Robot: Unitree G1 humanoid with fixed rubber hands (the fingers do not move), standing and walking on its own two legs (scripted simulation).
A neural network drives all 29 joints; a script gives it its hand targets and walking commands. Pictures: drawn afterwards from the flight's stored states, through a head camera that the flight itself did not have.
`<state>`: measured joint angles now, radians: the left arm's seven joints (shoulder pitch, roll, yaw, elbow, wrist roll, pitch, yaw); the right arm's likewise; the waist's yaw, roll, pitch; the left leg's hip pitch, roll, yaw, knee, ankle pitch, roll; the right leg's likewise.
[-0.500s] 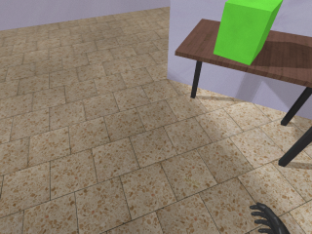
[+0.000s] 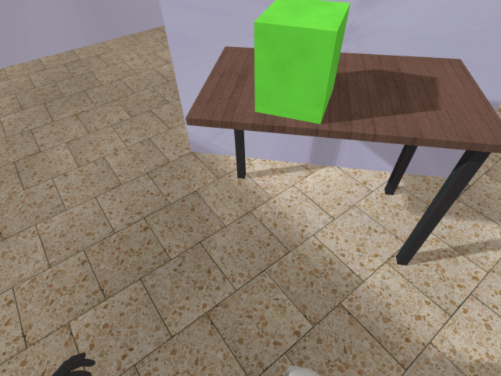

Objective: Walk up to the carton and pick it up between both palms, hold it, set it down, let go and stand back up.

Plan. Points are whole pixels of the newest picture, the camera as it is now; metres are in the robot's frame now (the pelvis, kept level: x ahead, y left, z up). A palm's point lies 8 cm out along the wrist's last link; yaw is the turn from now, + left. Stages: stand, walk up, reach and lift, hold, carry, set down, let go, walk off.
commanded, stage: walk up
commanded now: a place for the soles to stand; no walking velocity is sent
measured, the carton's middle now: (299, 60) +0.91 -0.18 +0.09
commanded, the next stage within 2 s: none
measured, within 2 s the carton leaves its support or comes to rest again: neither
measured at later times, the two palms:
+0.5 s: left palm (34, 323) +0.27 +0.38 -0.08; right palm (387, 306) +0.24 -0.23 -0.02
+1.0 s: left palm (123, 218) +0.49 +0.27 -0.06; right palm (414, 301) +0.27 -0.30 -0.08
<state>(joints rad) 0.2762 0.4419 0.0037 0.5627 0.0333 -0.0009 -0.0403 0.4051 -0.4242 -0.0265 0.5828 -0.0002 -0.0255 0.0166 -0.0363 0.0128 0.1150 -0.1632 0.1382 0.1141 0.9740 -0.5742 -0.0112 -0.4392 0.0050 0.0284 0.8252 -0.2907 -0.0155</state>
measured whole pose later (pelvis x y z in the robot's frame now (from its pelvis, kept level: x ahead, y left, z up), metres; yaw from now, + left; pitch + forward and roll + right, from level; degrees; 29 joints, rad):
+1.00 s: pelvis +0.30 +0.01 +0.00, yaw -15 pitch -6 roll +3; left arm 0.30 0.45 0.00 0.57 0.03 0.05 -0.05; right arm 0.45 -0.42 -0.03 0.56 0.00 -0.02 -0.01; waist -0.01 -0.04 0.15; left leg -0.11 0.13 0.18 0.86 -0.53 -0.02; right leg -0.44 0.02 0.03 0.78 -0.22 -0.04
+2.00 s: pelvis +0.34 +0.00 +0.02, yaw -19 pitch -4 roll +0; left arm 0.25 0.45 0.00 0.73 0.03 0.05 -0.03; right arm 0.26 -0.41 -0.03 0.63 0.00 0.02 -0.04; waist 0.01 -0.03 0.11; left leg -0.34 0.10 0.07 0.81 -0.53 0.02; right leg -0.31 0.06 0.07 0.63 -0.26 -0.02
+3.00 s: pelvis +0.32 -0.01 +0.03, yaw -20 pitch -2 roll -1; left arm 0.16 0.44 0.00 0.94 0.02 0.02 -0.04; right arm 0.20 -0.41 -0.03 0.89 0.00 0.00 -0.01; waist 0.00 -0.03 0.04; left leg -0.25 0.11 0.08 0.55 -0.29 -0.03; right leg -0.25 0.03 0.07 0.53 -0.26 0.00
